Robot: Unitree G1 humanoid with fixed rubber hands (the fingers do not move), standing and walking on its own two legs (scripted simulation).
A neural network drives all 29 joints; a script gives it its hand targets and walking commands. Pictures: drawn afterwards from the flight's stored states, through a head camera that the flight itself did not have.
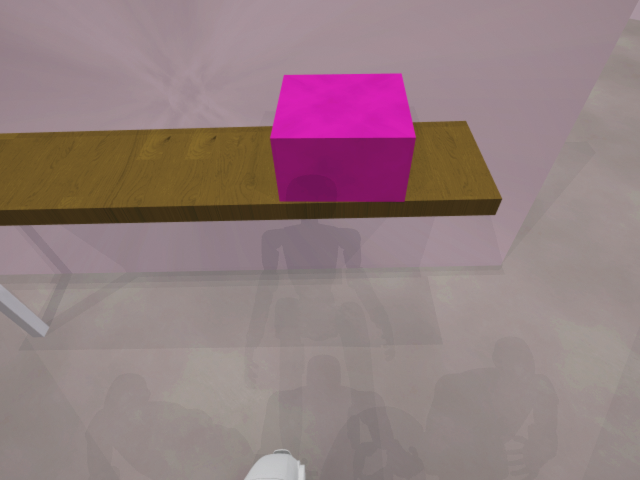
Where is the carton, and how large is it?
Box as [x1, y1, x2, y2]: [270, 73, 415, 201]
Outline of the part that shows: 401,73 284,75 270,136 280,200 404,201 415,136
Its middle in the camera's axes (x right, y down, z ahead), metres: +0.05 -0.23 +0.87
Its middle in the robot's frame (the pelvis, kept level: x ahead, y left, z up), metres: +0.81 +0.01 -0.03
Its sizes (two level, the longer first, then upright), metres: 0.275 0.260 0.164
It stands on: a table, 0.66 m high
